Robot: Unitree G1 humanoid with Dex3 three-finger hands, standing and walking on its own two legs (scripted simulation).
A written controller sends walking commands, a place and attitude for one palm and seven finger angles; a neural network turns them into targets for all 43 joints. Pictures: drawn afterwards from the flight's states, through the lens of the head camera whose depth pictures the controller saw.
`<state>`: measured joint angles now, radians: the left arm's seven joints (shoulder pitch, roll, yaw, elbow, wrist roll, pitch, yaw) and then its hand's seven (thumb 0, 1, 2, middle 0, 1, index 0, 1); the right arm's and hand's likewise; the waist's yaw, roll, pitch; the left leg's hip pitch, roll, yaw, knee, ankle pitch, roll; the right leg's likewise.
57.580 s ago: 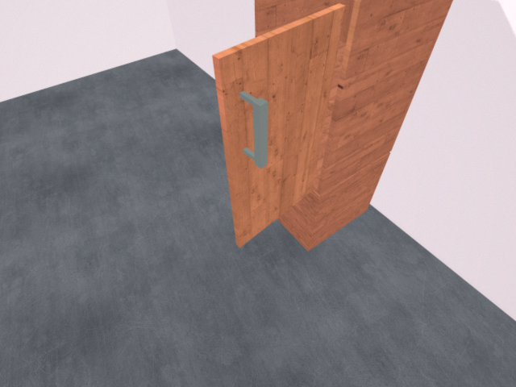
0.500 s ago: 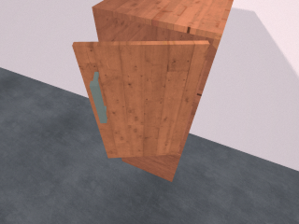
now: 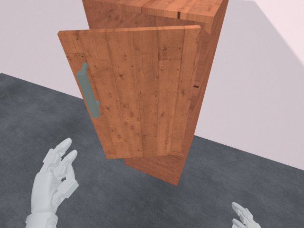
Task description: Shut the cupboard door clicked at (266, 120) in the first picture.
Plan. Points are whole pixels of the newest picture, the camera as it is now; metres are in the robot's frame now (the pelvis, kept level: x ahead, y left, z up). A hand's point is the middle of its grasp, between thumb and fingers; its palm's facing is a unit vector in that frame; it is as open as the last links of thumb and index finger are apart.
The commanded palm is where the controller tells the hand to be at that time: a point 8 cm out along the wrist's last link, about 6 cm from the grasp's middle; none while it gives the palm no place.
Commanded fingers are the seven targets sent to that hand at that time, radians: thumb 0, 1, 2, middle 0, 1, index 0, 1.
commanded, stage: raise the hand and make a fist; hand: left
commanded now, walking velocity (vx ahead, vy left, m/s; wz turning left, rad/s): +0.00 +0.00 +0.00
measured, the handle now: (90, 91) +0.45 +0.19 +0.14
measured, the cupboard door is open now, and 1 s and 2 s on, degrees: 27 27 27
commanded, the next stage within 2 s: bring the fist close to the handle in 1.68 s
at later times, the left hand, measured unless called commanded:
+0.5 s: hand (72, 197) +0.19 +0.19 +0.05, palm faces +0.08 -1.00 -0.04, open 4.6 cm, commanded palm +0.15 +0.24 +0.06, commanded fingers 0.00 0.90 0.90 -0.88 -1.04 -0.88 -1.04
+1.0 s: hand (52, 177) +0.21 +0.22 +0.10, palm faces +0.11 -0.99 -0.04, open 3.1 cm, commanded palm +0.18 +0.27 +0.11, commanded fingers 0.00 0.90 0.90 -1.30 -1.50 -1.30 -1.50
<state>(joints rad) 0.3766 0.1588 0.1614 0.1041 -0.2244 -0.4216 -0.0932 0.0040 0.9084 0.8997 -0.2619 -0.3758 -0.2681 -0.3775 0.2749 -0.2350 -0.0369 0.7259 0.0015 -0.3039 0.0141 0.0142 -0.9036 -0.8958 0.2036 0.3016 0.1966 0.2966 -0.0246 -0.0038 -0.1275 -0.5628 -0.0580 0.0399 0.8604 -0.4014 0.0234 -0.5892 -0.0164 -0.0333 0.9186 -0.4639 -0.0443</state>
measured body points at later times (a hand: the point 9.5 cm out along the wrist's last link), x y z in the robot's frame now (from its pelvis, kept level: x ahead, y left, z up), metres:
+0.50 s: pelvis -0.02 -0.02 -0.02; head +0.01 -0.03 +0.43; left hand +0.18 +0.24 +0.05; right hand +0.15 -0.23 -0.09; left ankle +0.01 +0.11 -0.69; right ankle +0.01 -0.09 -0.69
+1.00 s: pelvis +0.00 +0.03 +0.00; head +0.02 +0.03 +0.45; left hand +0.20 +0.27 +0.11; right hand +0.19 -0.19 -0.05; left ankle +0.01 +0.11 -0.69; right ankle +0.01 -0.09 -0.69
